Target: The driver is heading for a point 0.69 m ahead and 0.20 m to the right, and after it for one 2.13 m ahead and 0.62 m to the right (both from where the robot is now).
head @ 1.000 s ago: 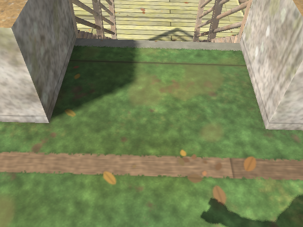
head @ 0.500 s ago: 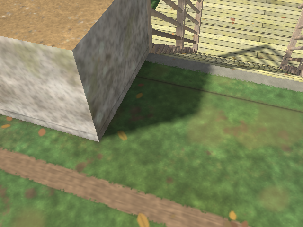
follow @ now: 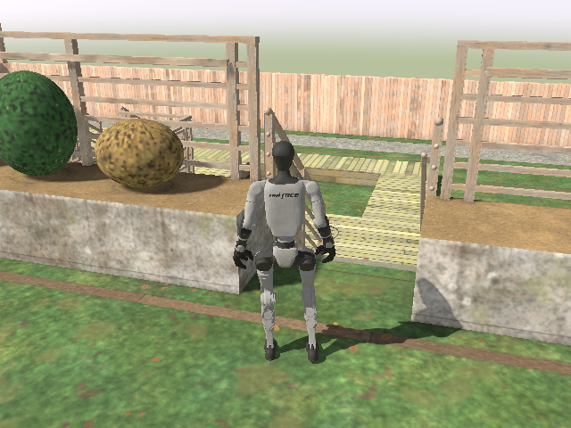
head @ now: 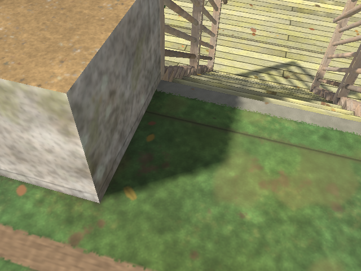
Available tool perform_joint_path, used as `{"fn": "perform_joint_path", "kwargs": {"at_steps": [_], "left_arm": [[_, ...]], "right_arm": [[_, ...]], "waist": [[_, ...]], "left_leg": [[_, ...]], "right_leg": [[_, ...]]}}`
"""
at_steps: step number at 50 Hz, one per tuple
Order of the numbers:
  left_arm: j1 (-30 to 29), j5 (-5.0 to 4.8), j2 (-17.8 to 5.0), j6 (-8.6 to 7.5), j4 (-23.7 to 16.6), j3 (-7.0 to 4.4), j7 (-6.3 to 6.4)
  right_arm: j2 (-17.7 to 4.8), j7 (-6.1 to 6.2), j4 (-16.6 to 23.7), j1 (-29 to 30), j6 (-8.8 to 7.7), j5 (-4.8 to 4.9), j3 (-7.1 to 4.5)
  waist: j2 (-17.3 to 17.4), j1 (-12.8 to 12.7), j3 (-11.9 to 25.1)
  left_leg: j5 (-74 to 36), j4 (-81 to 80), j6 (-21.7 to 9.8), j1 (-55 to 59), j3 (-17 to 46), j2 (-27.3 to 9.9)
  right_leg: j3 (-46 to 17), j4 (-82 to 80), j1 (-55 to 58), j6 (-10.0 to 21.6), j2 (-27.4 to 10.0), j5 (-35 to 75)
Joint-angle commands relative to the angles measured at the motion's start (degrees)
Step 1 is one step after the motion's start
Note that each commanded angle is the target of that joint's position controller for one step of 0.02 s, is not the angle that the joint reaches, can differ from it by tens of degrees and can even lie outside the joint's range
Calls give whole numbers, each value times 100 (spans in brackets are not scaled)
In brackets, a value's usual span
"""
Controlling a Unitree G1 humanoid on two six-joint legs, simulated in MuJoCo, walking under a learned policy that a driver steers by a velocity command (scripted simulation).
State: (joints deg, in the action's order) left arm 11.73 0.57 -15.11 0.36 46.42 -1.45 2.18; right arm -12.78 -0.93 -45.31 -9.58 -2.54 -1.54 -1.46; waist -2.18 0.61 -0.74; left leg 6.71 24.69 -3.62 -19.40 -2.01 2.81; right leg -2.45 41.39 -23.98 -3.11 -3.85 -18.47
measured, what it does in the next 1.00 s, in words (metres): walks ahead: right foot, then right foot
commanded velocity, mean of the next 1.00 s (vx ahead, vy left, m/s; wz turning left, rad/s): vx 0.31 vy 0.00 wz -0.10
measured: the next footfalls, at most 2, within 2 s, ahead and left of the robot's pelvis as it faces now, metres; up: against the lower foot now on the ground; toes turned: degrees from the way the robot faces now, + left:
right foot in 0.06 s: +0.08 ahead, -0.15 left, +0.00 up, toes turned +0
right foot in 0.86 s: +0.44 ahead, -0.16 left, +0.00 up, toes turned -6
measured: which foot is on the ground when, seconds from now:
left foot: down 0.00-0.86, up 0.88-1.00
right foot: up 0.00-0.04, down 0.06-0.46, up 0.48-0.84, down 0.86-1.00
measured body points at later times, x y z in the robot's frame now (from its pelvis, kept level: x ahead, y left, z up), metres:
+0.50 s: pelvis +0.10 +0.00 -0.01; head +0.10 +0.01 +0.44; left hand +0.16 +0.25 -0.14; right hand +0.16 -0.27 -0.13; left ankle +0.07 +0.09 -0.74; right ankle +0.03 -0.14 -0.70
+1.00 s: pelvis +0.33 -0.08 -0.01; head +0.37 -0.09 +0.44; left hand +0.52 +0.16 -0.11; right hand +0.36 -0.36 -0.13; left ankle +0.25 +0.08 -0.64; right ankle +0.40 -0.15 -0.74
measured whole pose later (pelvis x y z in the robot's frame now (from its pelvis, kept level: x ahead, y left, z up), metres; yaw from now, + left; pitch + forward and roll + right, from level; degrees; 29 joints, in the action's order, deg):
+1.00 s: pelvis +0.33 -0.08 -0.01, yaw -8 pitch +1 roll +0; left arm 10.5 0.0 -16.0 -4.3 41.8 -3.0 -2.6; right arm -15.9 0.0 -50.2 -15.7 -6.9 0.2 -1.5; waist 0.3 0.7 -2.6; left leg 19.4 69.6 -1.5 -22.7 2.3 -2.6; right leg 0.8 28.7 -22.0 5.8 5.8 -7.9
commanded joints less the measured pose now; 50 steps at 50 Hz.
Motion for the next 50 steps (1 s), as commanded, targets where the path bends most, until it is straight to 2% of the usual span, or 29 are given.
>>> {"fn": "perform_joint_path", "kwargs": {"at_steps": [1, 3, 4, 5, 7, 8, 11, 14, 19, 21, 22, 23, 24, 25, 26, 28, 30, 34, 38, 40, 41, 43, 44, 45, 46, 47, 48, 49, 50], "left_arm": [[565, 45, -334, 56, -60, -103, 15], [435, 148, -444, 35, -140, -108, 17], [379, 133, -741, 29, -220, -151, 51], [264, 57, -894, 14, -101, -229, 33], [111, 88, -379, -87, -102, -101, -6], [59, 83, -343, -139, -105, -86, -21], [357, -12, -491, -219, 25, -147, -15], [480, -90, -544, -303, -35, -173, -18], [713, -201, -813, -490, -34, -278, -92], [329, -219, -702, -483, -192, -250, -123], [-8, -221, -539, -502, -363, -203, -137], [-228, -184, -316, -611, -578, -150, -152], [-292, -169, -377, -719, -648, -156, -142], [-274, -265, -543, -768, -645, -208, -182], [-271, -321, -453, -774, -613, -177, -235], [-425, -198, -356, -745, -647, -169, -314], [-487, -140, -208, -693, -695, -134, -409], [-1227, -165, 19, -654, -947, 4, -477], [-1628, -240, -294, -562, -1158, -63, -510], [-1539, -205, -421, -546, -1203, -119, -568], [-1287, -176, -523, -534, -1167, -178, -583], [264, -158, -897, -474, -725, -440, -540], [1211, -160, -1410, -432, -555, -586, -457], [1071, -137, -1672, -489, -609, -569, -520], [1010, -117, -1113, -515, -645, -468, -481], [646, -84, -1000, -545, -697, -427, -450], [252, -89, -948, -555, -787, -401, -444], [-32, -41, -890, -556, -890, -372, -445], [-191, 23, -811, -565, -952, -340, -440]], "right_arm": [[-683, 60, 325, 495, -21, 62, -125], [-457, 66, 151, 222, -13, 58, -29], [-507, 72, 101, 35, -32, 30, -43], [-560, 114, 56, -109, -13, 80, -92], [-629, 194, -1, 71, 38, 87, -119], [-585, 222, -70, 33, 75, 86, -115], [-655, 227, -242, -143, 96, 126, -171], [-611, 176, -276, -90, -29, 237, -203], [-388, 8, -325, -73, -400, 296, -194], [-498, -27, -544, -540, -445, 312, -235], [-730, -17, -734, -997, -447, 310, -311], [-1194, 10, -957, -1678, -409, 328, -455], [-1349, -2, -980, -2153, -384, 240, -485], [-1055, 2, -933, -2014, -387, 137, -363], [-887, 14, -826, -1797, -378, 106, -301], [-724, 18, -730, -1453, -308, 134, -193], [-634, 52, -751, -1410, -195, 168, -135], [-1014, 198, -729, -1358, -163, 157, -170], [-1191, 160, -867, -1520, -231, 211, -248], [-1146, 141, -859, -1422, -226, 207, -259], [-1221, 145, -831, -1367, -200, 184, -287], [-1221, 196, -700, -1290, -108, 100, -281], [-977, 239, -487, -1436, -130, -76, -168], [-230, 121, -370, -2061, -309, -41, 62], [-938, 42, -359, -1429, -506, 182, -100], [-1215, 27, -127, -824, -609, 323, -173], [-1191, 77, -79, -646, -652, 267, -172], [-1169, 137, -93, -644, -628, 182, -207], [-1148, 153, -65, -764, -550, 148, -231]], "waist": [[851, -323, 518], [630, -289, 238], [169, -106, 112], [-523, 61, -42], [-516, -2, -125], [-461, 12, -128], [-181, -61, 81], [-119, -119, -352], [-692, -39, -286], [-489, 252, -186], [26, 435, -156], [1217, 576, 5], [1865, 808, 113], [1196, 605, -6], [834, 463, -60], [431, 275, -225], [634, 206, -258], [691, 327, -364], [769, 350, -522], [764, 181, -416], [820, 7, -165], [655, -734, 689], [-344, -958, 1407], [-1643, -350, 2174], [-880, -659, 1784], [-519, -588, 923], [222, -342, 604], [396, -110, 395], [202, 94, 395]], "left_leg": [[1161, -983, -757, -444, 1095, -1255], [2141, -863, -273, -676, 1099, -968], [2275, -578, -38, -754, 929, -684], [1804, -397, 116, -326, 442, -344], [1222, -37, 146, 285, 356, -346], [1096, -2, 98, 356, 391, -382], [1973, 196, -48, 262, 277, -267], [2905, 338, -238, -297, 389, -317], [1574, 1145, -314, -584, 52, -214], [1385, 616, -455, 229, 211, -298], [1429, 113, -607, 909, 769, -574], [1145, -496, -972, 2128, 2129, -1238], [342, -1049, -1520, 3104, 3744, -2205], [-7, -895, -1560, 3279, 3762, -2421], [-147, -834, -1422, 3255, 3286, -2313], [-603, -1086, -1072, 2799, 2381, -2028], [-838, -1385, -892, 2271, 1667, -1654], [-796, -1730, -676, 1379, 672, -1229], [-722, -1786, -541, 1800, 475, -1644], [-1916, -1322, -408, 2190, 246, -1754], [-2902, -858, -328, 2309, 92, -1745], [-4045, 1242, -47, 1674, -369, -1414], [-1910, 3332, 150, 184, -548, -1051], [2395, 5041, 354, -1883, 221, 35], [2202, 5609, 205, -2509, 937, -250], [1611, 5458, 97, -2757, 810, -481], [1144, 5073, 93, -2407, 785, -739], [922, 4667, 150, -1991, 784, -912], [825, 4462, 194, -1630, 845, -1028]], "right_leg": [[179, -859, 1459, 169, 129, 726], [-107, -1473, 1734, 381, -112, 1048], [-329, -1565, 1679, 504, -398, 1150], [-300, -1704, 858, 617, -269, -148], [-273, -1991, 274, 484, -137, -642], [-208, -1947, 283, 400, -74, -385], [-93, -1691, 530, 484, 57, -934], [-454, -1819, 350, 833, -134, -2006], [-1927, -2411, 1059, 1415, -1098, -1450], [-1472, -2008, 761, 1214, -861, -338], [-735, -1222, 235, 910, -354, 314], [338, 428, -835, 468, 433, 880], [212, 1891, -2219, 327, 656, -796], [-158, 2757, -2900, 459, 379, -1283], [-245, 3025, -3162, 601, 145, -931], [-130, 2604, -3093, 652, -234, -114], [158, 1942, -2541, 506, -260, 432], [563, -110, -1277, 328, 38, 1671], [421, -806, -1026, 571, 105, 1902], [473, -877, -865, 827, 246, 1616], [592, -845, -459, 951, 398, 1445], [721, -868, 1576, 1250, 760, 1381], [-1010, -895, 3312, 1596, -374, 1146], [-4327, -2120, 4758, 2567, -1522, -627], [-4557, -2649, 4476, 2300, -1460, -1141], [-3653, -2685, 3637, 2050, -1281, -593], [-2979, -2711, 2724, 1943, -1048, 235], [-2481, -2772, 1984, 1882, -822, 948], [-2231, -2897, 1554, 1868, -668, 1227]]}}
Velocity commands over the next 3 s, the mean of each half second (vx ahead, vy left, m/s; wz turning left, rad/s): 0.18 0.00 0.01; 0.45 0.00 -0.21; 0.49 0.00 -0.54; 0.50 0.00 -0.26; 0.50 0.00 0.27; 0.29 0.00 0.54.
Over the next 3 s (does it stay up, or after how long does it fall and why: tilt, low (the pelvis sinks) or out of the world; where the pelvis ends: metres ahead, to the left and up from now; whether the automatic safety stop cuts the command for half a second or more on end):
stays up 1.32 -0.48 -0.12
